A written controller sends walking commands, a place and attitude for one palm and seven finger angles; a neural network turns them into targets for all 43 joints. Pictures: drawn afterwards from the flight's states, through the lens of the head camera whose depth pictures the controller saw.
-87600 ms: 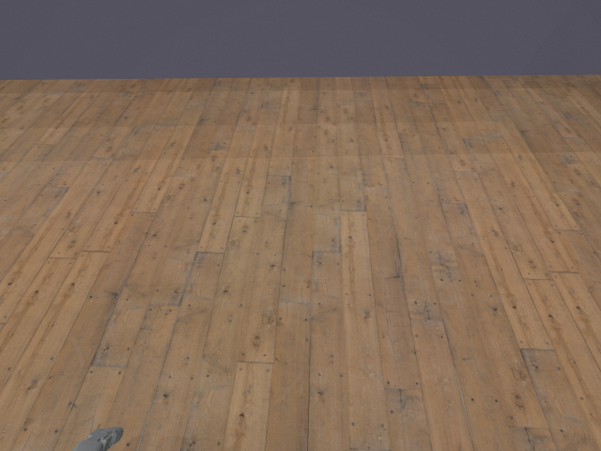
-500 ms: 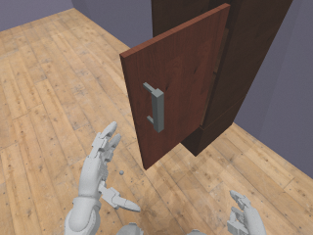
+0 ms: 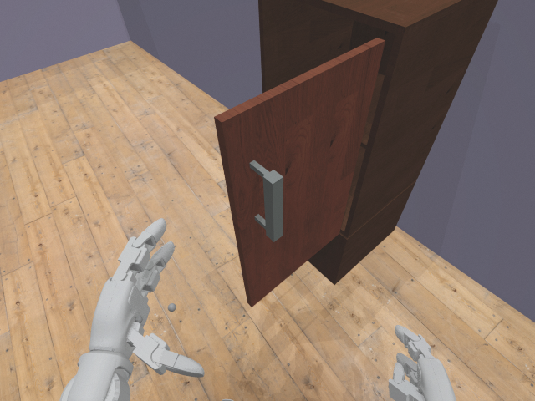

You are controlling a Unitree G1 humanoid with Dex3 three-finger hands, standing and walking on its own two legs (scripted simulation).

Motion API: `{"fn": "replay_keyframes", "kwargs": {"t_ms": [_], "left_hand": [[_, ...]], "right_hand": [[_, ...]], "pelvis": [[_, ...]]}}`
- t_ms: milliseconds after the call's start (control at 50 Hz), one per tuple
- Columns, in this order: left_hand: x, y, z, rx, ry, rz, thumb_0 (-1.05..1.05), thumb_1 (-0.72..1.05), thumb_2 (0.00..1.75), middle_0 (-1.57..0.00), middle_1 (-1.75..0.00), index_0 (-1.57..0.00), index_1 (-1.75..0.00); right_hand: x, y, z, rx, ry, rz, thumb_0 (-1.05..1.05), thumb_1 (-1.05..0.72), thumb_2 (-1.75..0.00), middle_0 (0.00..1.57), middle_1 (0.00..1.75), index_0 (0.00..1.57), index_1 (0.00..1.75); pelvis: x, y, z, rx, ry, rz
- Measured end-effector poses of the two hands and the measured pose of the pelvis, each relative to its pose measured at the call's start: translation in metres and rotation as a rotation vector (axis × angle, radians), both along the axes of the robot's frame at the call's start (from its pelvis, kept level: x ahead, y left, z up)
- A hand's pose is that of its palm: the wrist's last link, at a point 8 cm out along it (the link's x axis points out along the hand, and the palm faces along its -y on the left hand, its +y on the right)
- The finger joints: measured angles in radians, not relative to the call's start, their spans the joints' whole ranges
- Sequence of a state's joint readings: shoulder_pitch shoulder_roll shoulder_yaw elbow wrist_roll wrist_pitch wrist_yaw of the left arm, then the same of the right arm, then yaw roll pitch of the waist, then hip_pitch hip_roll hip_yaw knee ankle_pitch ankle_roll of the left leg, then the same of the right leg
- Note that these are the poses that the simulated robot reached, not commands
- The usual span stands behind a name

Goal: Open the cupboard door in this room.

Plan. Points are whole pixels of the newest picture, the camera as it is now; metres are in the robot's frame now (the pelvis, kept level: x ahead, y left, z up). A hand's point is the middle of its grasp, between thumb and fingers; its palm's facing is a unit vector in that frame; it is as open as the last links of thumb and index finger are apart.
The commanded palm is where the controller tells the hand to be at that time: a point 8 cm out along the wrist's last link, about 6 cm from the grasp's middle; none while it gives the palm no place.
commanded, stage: draw the hand back to the body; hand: left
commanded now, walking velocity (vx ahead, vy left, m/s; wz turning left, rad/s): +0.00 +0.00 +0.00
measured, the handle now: (265, 202) +0.42 +0.03 +0.06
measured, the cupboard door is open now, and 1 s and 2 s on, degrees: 90 90 90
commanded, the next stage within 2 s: step back with the hand held close in 1.22 s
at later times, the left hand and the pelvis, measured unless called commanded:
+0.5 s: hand (72, 286) +0.22 +0.23 +0.15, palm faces +0.28 -0.89 -0.36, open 13.3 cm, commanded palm +0.17 +0.27 +0.17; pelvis +0.02 +0.02 +0.04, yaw -1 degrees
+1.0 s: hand out of the picture +0.22 +0.28 +0.21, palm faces +0.47 -0.78 -0.41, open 7.9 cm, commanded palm +0.17 +0.31 +0.22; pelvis +0.02 +0.02 +0.06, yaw -1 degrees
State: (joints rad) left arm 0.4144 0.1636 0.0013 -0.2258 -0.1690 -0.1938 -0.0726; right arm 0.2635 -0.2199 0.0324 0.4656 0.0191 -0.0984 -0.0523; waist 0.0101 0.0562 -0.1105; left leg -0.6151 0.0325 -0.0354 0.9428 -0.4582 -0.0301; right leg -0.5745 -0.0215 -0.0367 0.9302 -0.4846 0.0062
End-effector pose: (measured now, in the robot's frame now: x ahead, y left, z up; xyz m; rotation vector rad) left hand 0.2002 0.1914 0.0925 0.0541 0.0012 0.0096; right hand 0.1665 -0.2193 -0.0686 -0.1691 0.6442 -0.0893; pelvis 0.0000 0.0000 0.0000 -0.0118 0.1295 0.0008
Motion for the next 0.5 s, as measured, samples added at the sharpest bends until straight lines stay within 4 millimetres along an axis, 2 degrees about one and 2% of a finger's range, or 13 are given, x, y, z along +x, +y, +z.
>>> {"fn": "replay_keyframes", "kwargs": {"t_ms": [160, 220, 360, 500], "left_hand": [[-0.011, 0.026, 0.027, 0.022, -0.072, 0.012, -0.01, -0.47, 0.31, -0.15, -0.30, -0.15, -0.30], [-0.013, 0.035, 0.035, 0.142, -0.036, 0.060, -0.01, -0.42, 0.33, -0.16, -0.30, -0.15, -0.30], [-0.019, 0.060, 0.052, 0.270, 0.025, 0.195, -0.01, -0.23, 0.42, -0.17, -0.30, -0.16, -0.30], [-0.019, 0.084, 0.075, 0.322, -0.008, 0.283, 0.00, 0.00, 0.51, -0.18, -0.30, -0.17, -0.30]], "right_hand": [[0.011, 0.003, 0.016, -0.021, -0.055, 0.020, 0.02, -0.90, -0.90, 0.20, 0.30, 0.20, 0.30], [0.013, 0.006, 0.021, -0.033, -0.053, 0.012, 0.02, -0.90, -0.90, 0.20, 0.30, 0.20, 0.30], [0.013, 0.017, 0.030, -0.036, -0.024, 0.000, 0.01, -0.90, -0.90, 0.20, 0.30, 0.20, 0.30], [0.015, 0.027, 0.036, -0.044, 0.002, 0.015, 0.02, -0.90, -0.90, 0.20, 0.30, 0.20, 0.30]], "pelvis": [[0.003, 0.003, 0.006, -0.012, -0.030, 0.010], [0.005, 0.005, 0.012, -0.011, -0.051, 0.006], [0.010, 0.013, 0.029, -0.007, -0.096, -0.005], [0.016, 0.019, 0.041, -0.004, -0.135, -0.009]]}}
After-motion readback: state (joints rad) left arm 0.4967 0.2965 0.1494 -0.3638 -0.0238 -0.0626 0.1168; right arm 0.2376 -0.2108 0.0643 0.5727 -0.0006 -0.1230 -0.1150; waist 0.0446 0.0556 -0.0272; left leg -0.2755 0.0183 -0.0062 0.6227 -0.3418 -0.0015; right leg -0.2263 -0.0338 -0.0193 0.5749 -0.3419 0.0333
